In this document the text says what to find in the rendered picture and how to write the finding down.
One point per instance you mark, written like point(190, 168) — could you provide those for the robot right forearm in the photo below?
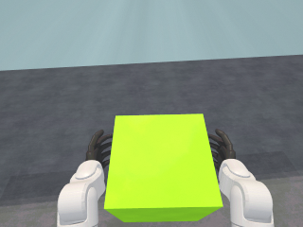
point(251, 203)

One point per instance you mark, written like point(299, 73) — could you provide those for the robot right hand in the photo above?
point(225, 148)

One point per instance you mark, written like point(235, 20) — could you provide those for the robot left hand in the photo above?
point(95, 148)

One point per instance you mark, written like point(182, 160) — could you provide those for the robot left forearm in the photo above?
point(78, 200)

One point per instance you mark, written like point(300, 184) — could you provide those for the carton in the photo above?
point(161, 169)

